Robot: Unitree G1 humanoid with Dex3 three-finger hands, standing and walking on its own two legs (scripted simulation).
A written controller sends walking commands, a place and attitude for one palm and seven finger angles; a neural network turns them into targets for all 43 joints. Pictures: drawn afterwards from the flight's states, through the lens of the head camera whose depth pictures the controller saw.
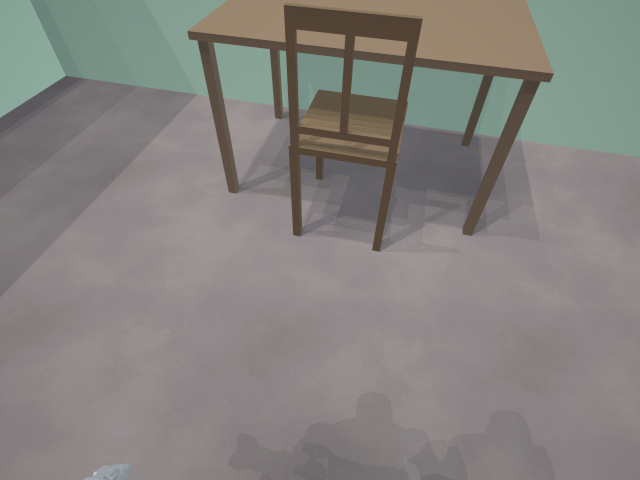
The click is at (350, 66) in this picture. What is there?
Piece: chair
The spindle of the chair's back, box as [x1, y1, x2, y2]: [340, 35, 354, 133]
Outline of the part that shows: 345,35 340,116 340,132 346,133 354,45 354,36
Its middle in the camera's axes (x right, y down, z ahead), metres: +0.08 -0.46 +1.17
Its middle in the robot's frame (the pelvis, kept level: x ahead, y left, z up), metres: +1.18 -0.02 -0.07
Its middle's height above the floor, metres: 0.70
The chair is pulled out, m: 0.00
